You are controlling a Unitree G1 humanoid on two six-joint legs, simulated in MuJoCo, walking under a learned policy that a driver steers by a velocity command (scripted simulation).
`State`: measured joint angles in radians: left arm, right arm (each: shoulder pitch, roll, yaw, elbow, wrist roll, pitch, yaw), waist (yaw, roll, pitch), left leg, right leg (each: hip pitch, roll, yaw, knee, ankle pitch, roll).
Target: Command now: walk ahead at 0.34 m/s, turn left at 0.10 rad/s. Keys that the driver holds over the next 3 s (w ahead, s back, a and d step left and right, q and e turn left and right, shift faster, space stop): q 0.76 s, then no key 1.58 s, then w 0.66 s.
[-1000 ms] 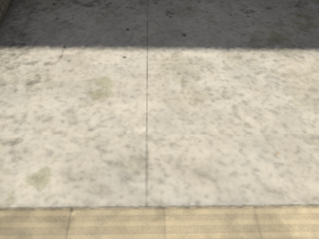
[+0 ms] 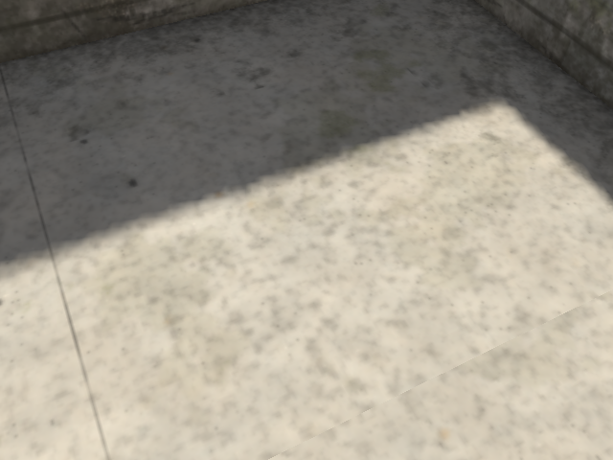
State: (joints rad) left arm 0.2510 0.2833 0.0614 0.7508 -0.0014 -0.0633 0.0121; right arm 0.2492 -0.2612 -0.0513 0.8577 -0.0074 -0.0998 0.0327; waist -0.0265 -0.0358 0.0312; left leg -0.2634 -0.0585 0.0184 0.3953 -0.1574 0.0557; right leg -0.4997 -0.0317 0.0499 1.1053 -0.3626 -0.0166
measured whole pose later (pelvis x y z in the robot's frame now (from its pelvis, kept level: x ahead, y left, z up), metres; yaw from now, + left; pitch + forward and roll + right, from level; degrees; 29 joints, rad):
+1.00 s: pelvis +0.14 +0.02 +0.00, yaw +29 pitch +2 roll -2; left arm 0.14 0.30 0.08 0.79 0.00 0.02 0.03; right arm 0.17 -0.27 -0.04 0.67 -0.01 0.02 -0.02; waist 0.00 -0.02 0.02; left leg -0.27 -0.06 -0.08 0.46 -0.21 0.06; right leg -0.43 -0.03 0.04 0.81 -0.34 0.08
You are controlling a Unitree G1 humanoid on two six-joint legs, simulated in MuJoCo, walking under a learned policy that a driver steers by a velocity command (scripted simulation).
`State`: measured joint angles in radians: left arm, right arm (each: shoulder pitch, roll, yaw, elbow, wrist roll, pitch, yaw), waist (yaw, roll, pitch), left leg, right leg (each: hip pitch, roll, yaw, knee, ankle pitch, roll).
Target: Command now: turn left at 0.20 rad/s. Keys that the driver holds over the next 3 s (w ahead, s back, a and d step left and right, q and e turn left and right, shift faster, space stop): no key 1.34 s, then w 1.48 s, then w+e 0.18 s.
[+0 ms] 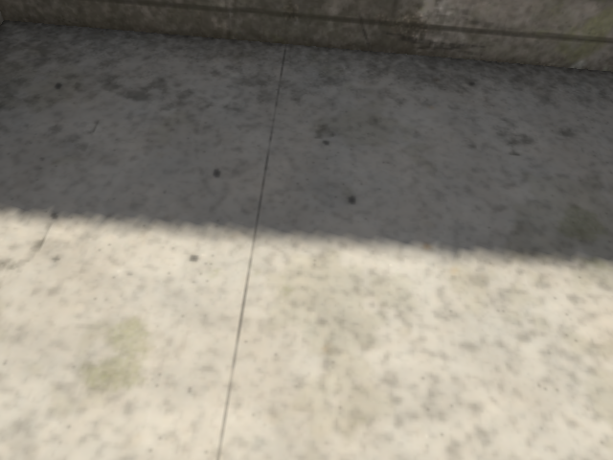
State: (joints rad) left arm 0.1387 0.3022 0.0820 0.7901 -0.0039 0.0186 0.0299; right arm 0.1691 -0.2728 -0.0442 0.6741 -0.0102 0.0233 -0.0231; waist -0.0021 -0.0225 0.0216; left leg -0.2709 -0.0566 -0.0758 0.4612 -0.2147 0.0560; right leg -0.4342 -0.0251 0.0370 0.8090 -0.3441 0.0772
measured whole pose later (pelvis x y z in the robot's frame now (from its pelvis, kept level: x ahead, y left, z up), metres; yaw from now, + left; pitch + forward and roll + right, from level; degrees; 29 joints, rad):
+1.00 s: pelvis +0.01 -0.05 +0.00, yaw +1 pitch -2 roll +0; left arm 0.17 0.24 0.01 1.04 0.00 -0.02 0.02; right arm 0.21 -0.24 -0.05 0.98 -0.01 0.01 -0.04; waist 0.01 0.01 0.05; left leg -0.18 -0.02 -0.10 0.47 -0.25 -0.02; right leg -0.17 0.02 0.01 0.48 -0.27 -0.02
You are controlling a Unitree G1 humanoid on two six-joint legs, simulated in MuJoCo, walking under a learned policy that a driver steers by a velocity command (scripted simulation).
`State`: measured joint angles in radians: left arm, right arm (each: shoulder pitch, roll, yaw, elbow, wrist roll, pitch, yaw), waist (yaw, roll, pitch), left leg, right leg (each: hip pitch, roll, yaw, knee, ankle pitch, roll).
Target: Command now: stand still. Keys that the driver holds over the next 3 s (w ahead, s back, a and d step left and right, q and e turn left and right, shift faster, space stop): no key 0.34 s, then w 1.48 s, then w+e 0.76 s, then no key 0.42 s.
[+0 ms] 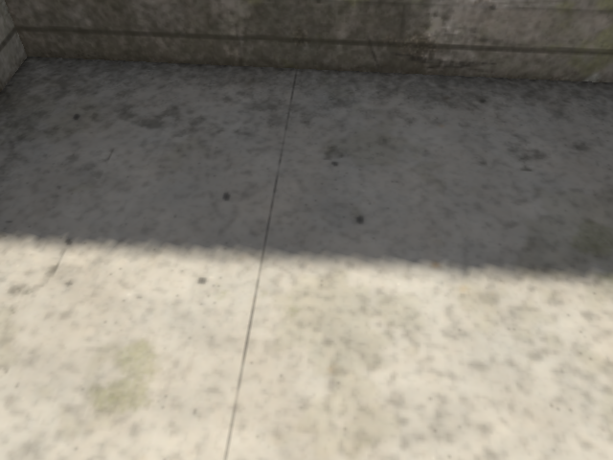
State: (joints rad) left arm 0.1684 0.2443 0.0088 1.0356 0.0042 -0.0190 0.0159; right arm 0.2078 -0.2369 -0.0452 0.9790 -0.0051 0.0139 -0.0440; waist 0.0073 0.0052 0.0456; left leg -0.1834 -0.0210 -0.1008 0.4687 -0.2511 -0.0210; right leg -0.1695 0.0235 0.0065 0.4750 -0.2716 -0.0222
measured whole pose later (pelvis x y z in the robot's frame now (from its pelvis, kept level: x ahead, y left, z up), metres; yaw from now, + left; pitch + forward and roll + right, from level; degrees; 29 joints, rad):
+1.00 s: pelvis +0.20 +0.04 +0.00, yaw +0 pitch +2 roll +0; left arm 0.00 0.26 0.03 0.87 -0.03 -0.08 -0.03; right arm 0.48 -0.19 -0.01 1.07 0.01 -0.09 -0.01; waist -0.09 -0.04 0.02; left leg 0.13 -0.04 0.02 0.14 -0.31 0.04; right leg -0.65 -0.07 -0.02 0.61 0.02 -0.02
